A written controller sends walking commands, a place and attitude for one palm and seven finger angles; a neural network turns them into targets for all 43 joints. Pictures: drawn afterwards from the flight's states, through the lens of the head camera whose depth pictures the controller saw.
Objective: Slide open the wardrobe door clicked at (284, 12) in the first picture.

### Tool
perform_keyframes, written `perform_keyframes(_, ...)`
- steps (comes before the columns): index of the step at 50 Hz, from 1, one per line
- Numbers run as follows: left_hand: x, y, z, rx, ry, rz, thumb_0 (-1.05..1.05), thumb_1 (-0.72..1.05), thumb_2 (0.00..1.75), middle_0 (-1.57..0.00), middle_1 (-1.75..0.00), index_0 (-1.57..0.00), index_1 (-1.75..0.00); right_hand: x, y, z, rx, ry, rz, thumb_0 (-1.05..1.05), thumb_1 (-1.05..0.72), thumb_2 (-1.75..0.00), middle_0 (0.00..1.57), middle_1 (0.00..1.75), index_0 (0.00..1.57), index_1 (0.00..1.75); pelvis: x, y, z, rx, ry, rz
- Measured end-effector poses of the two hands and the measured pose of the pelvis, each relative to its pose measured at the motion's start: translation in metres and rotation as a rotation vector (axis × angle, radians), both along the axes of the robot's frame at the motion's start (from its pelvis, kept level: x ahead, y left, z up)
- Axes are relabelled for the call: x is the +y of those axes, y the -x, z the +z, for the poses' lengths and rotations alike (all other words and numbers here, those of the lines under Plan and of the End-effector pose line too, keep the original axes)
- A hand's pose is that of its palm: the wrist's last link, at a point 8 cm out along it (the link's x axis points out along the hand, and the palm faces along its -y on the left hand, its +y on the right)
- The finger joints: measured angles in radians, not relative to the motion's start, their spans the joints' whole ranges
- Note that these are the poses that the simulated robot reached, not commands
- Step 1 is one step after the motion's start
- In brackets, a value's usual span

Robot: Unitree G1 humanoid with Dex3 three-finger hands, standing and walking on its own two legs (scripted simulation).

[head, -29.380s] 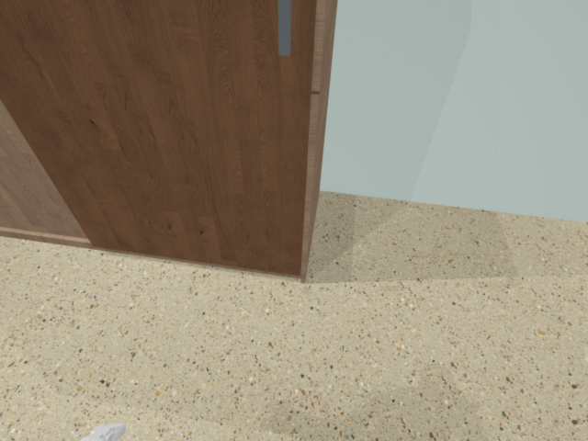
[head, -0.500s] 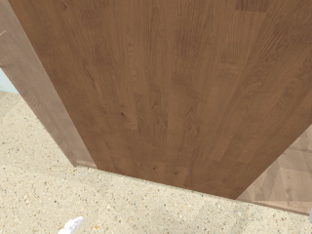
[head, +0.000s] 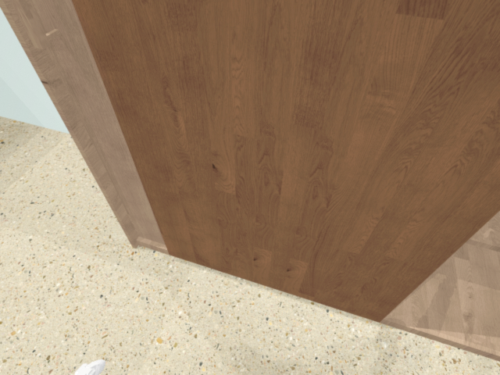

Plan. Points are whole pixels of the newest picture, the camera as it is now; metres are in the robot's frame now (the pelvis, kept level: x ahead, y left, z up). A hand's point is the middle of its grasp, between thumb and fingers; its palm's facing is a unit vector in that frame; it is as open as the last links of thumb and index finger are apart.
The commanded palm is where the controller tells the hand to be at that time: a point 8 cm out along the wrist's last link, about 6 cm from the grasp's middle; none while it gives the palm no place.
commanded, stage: stop walking and hold the door there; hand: right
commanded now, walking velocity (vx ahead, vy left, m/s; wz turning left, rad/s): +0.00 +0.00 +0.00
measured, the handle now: out of the picture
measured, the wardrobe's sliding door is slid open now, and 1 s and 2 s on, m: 0.68 0.68 0.68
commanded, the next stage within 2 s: loosen the grip on the handle in 1.42 s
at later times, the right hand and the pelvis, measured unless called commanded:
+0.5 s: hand out of the picture +0.45 -0.35 +0.25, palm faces +0.47 +0.85 -0.22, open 5.7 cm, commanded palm +0.40 -0.40 +0.22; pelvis +0.03 -0.03 +0.00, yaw -4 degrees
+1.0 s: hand out of the picture +0.44 -0.34 +0.24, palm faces +0.41 +0.90 -0.17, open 5.8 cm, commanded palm +0.40 -0.38 +0.22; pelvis +0.01 -0.07 -0.01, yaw -7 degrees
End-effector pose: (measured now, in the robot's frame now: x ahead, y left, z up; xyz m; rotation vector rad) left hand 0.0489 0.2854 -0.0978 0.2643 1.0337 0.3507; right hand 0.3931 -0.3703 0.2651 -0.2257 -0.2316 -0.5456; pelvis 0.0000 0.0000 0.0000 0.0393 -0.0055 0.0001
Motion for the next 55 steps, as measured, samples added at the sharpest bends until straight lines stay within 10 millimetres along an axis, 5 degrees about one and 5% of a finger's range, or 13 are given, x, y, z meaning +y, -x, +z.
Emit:
perform_keyframes(11, 0.001, 0.007, -0.003, 0.034, 0.007, 0.012, 0.01, 0.9, 0.9, -0.2, -0.3, -0.2, -0.3, 0.001, -0.001, -0.002, -0.003, -0.002, -0.008, -0.11, -0.69, -0.76, 0.46, 1.4, 0.31, 1.37, 0.004, -0.006, 0.0, 0.005, 0.009, 0.007)
perform_keyframes(16, 0.001, -0.005, -0.007, 0.033, 0.024, -0.004, 0.01, 0.9, 0.9, -0.21, -0.3, -0.2, -0.3, 0.001, -0.001, -0.002, 0.005, 0.02, -0.019, -0.12, -0.69, -0.77, 0.46, 1.4, 0.29, 1.37, 0.005, -0.011, 0.0, 0.007, 0.006, -0.005)
perform_keyframes(23, -0.01, -0.037, -0.005, 0.036, 0.009, -0.053, 0.01, 0.9, 0.9, -0.2, -0.3, -0.2, -0.3, -0.009, -0.007, -0.007, 0.033, 0.053, 0.045, -0.22, -0.65, -0.79, 0.46, 1.4, 0.38, 1.39, -0.021, -0.026, 0.003, -0.003, 0.046, -0.046)
perform_keyframes(32, -0.08, -0.111, -0.011, -0.068, -0.009, -0.171, 0.01, 0.9, 0.9, -0.2, -0.3, -0.2, -0.3, -0.021, -0.008, -0.018, -0.092, 0.107, 0.156, -0.29, -0.62, -0.82, 0.47, 1.46, 0.42, 1.4, -0.076, -0.025, -0.015, -0.024, 0.063, -0.105)
perform_keyframes(38, -0.157, -0.139, -0.003, -0.149, 0.139, -0.3, 0.0, 0.9, 0.9, -0.2, -0.3, -0.2, -0.3, -0.014, -0.006, -0.022, -0.114, 0.05, 0.18, -0.22, -0.72, -0.81, 0.46, 1.43, 0.27, 1.4, -0.077, -0.011, -0.007, -0.013, 0.038, -0.104)
perform_keyframes(43, -0.186, -0.142, -0.011, -0.169, 0.225, -0.366, 0.0, 0.9, 0.9, -0.21, -0.3, -0.21, -0.3, -0.012, -0.005, -0.022, -0.101, 0.061, 0.173, -0.2, -0.74, -0.8, 0.46, 1.41, 0.23, 1.39, -0.073, -0.006, -0.009, -0.002, 0.036, -0.091)
perform_keyframes(48, -0.176, -0.132, -0.023, -0.115, 0.23, -0.361, 0.0, 0.9, 0.9, -0.21, -0.3, -0.21, -0.3, -0.012, -0.004, -0.02, -0.08, 0.073, 0.149, -0.21, -0.74, -0.8, 0.46, 1.41, 0.23, 1.39, -0.069, -0.005, -0.009, -0.012, 0.011, -0.111)
perform_keyframes(55, -0.133, -0.116, -0.009, -0.059, 0.068, -0.301, 0.01, 0.9, 0.9, -0.21, -0.3, -0.21, -0.3, -0.015, -0.006, -0.021, -0.109, 0.046, 0.192, -0.2, -0.7, -0.81, 0.46, 1.4, 0.29, 1.39, -0.078, -0.013, -0.006, -0.011, 0.031, -0.135)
